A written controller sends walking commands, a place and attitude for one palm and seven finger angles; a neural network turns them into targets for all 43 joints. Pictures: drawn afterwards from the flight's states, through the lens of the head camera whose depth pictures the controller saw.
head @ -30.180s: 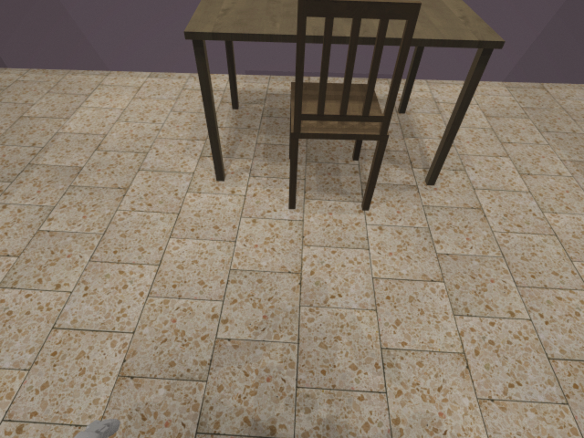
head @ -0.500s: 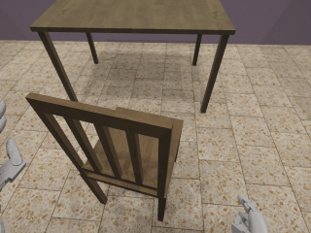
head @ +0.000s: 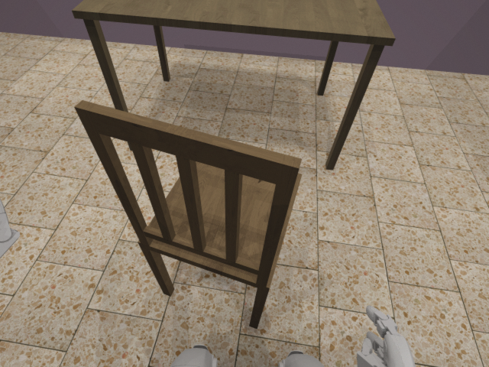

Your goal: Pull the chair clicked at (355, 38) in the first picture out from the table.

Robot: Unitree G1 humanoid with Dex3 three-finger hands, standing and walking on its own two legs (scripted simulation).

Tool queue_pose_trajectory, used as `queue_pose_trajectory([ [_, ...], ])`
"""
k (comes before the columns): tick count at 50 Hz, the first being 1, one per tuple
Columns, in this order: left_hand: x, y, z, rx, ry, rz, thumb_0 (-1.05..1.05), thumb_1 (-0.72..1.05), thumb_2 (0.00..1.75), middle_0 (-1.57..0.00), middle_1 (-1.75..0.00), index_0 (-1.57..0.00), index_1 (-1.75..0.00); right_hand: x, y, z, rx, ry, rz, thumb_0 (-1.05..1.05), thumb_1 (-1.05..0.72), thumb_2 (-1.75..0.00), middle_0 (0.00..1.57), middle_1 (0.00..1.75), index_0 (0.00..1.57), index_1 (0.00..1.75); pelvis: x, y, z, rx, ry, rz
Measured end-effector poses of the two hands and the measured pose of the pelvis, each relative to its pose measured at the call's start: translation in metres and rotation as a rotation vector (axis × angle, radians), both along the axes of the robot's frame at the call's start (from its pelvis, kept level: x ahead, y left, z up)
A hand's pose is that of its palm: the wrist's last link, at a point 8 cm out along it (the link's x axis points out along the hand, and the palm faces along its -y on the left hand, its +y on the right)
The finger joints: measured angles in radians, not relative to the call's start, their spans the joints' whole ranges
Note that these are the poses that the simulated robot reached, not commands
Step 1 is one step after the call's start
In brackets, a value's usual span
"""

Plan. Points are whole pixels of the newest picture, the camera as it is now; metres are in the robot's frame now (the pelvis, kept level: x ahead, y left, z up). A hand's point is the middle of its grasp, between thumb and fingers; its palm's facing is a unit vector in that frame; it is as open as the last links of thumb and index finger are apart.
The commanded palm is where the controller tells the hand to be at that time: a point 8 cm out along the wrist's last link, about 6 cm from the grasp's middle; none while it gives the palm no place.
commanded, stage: step back with the hand held close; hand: left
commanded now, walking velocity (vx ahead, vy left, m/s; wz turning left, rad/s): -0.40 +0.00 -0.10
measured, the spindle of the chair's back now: (194, 210) +0.42 +0.13 -0.05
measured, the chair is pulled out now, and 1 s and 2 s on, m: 0.63 0.63 0.63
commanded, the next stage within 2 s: stop stepping back and stand still in 0.20 s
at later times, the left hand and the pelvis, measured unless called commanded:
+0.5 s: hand out of the picture +0.15 +0.24 +0.21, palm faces +0.30 -0.82 -0.49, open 7.4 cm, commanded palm +0.10 +0.29 +0.20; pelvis -0.07 +0.01 +0.02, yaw -7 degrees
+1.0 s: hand (27, 321) +0.14 +0.21 +0.19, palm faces +0.26 -0.84 -0.48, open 7.4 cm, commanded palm +0.08 +0.26 +0.20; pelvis -0.10 -0.02 +0.03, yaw -9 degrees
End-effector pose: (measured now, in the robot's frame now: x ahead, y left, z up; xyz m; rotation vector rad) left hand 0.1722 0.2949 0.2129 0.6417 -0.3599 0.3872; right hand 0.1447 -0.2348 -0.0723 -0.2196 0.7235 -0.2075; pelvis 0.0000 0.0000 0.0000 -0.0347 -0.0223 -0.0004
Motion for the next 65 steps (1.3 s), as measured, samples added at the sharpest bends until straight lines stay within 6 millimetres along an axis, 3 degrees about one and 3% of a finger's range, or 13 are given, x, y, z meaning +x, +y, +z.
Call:
queue_pose_trajectory([
  [7, -0.029, 0.005, -0.006, -0.033, 0.008, 0.054, 0.01, 0.89, 0.90, -0.21, -0.30, -0.21, -0.30, 0.004, 0.003, -0.004, 0.012, 0.015, 0.060, 0.01, -0.90, -0.90, 0.20, 0.30, 0.20, 0.30, -0.012, -0.003, 0.001, 0.013, 0.023, 0.010],
  [16, -0.038, 0.018, -0.014, -0.054, 0.038, -0.038, 0.02, 0.89, 0.90, -0.21, -0.30, -0.21, -0.30, -0.013, 0.020, 0.023, -0.045, -0.018, 0.063, 0.01, -0.91, -0.90, 0.20, 0.30, 0.20, 0.30, -0.048, 0.014, 0.013, 0.032, 0.047, -0.027],
  [21, -0.047, 0.001, 0.002, -0.085, 0.058, -0.115, 0.02, 0.89, 0.90, -0.21, -0.30, -0.21, -0.30, -0.042, 0.027, 0.036, 0.026, -0.056, 0.023, 0.01, -0.91, -0.90, 0.20, 0.30, 0.20, 0.30, -0.064, 0.014, 0.025, -0.020, 0.041, -0.081],
  [26, -0.058, -0.019, 0.019, -0.018, 0.047, -0.174, 0.02, 0.89, 0.90, -0.21, -0.30, -0.21, -0.30, -0.078, 0.017, 0.032, 0.064, -0.065, -0.030, 0.01, -0.90, -0.90, 0.20, 0.30, 0.21, 0.30, -0.077, 0.003, 0.023, -0.002, 0.044, -0.116],
  [32, -0.062, -0.030, 0.008, -0.040, 0.113, -0.130, 0.01, 0.89, 0.90, -0.21, -0.30, -0.21, -0.30, -0.126, -0.017, 0.011, 0.072, 0.017, -0.095, 0.01, -0.90, -0.90, 0.21, 0.30, 0.21, 0.30, -0.094, -0.013, 0.021, 0.011, 0.028, -0.130],
  [36, -0.067, -0.039, -0.003, -0.092, 0.145, -0.134, 0.02, 0.89, 0.90, -0.21, -0.30, -0.21, -0.30, -0.160, -0.043, 0.010, 0.028, 0.064, -0.172, 0.01, -0.90, -0.90, 0.20, 0.30, 0.20, 0.30, -0.091, -0.016, 0.022, 0.016, 0.023, -0.156],
  [40, -0.067, -0.044, -0.010, -0.127, 0.123, -0.153, 0.02, 0.89, 0.90, -0.21, -0.30, -0.21, -0.30, -0.180, -0.059, 0.013, -0.020, 0.095, -0.221, 0.02, -0.91, -0.90, 0.20, 0.30, 0.20, 0.30, -0.092, -0.019, 0.023, 0.027, 0.009, -0.146],
  [46, -0.066, -0.044, -0.011, -0.113, 0.131, -0.151, 0.02, 0.89, 0.90, -0.21, -0.30, -0.21, -0.30, -0.179, -0.062, 0.020, -0.030, 0.059, -0.226, 0.02, -0.91, -0.90, 0.20, 0.30, 0.20, 0.30, -0.099, -0.019, 0.025, 0.020, 0.008, -0.149],
  [55, -0.076, -0.035, -0.006, -0.095, 0.138, -0.145, 0.02, 0.89, 0.90, -0.21, -0.30, -0.21, -0.30, -0.144, -0.033, 0.026, 0.020, -0.011, -0.160, 0.01, -0.91, -0.90, 0.20, 0.30, 0.20, 0.30, -0.102, -0.012, 0.027, 0.019, 0.007, -0.156],
  [57, -0.070, -0.029, -0.031, -0.096, 0.230, -0.129, 0.01, 0.89, 0.90, -0.21, -0.30, -0.21, -0.30, -0.136, -0.027, 0.017, 0.044, -0.002, -0.097, 0.01, -0.91, -0.90, 0.20, 0.30, 0.20, 0.30, -0.104, -0.007, 0.025, 0.018, 0.025, -0.137],
  [60, -0.067, -0.023, -0.117, -0.259, 0.557, -0.041, 0.01, 0.90, 0.90, -0.20, -0.30, -0.20, -0.30, -0.133, -0.017, -0.004, 0.083, 0.074, -0.043, 0.01, -0.91, -0.90, 0.20, 0.30, 0.20, 0.30, -0.110, 0.000, 0.020, 0.019, 0.038, -0.119],
  [62, -0.083, -0.030, -0.183, -0.370, 0.808, 0.011, 0.01, 0.90, 0.90, -0.19, -0.30, -0.20, -0.30, -0.138, -0.009, -0.015, 0.105, 0.126, -0.030, 0.01, -0.91, -0.90, 0.20, 0.30, 0.20, 0.30, -0.113, 0.003, 0.018, 0.020, 0.036, -0.116],
  [65, -0.132, -0.057, -0.266, -0.497, 1.152, 0.036, 0.01, 0.91, 0.90, -0.19, -0.30, -0.19, -0.30, -0.159, 0.003, -0.024, 0.122, 0.212, -0.030, 0.01, -0.91, -0.90, 0.20, 0.30, 0.20, 0.30, -0.116, 0.004, 0.016, 0.026, 0.020, -0.115],
])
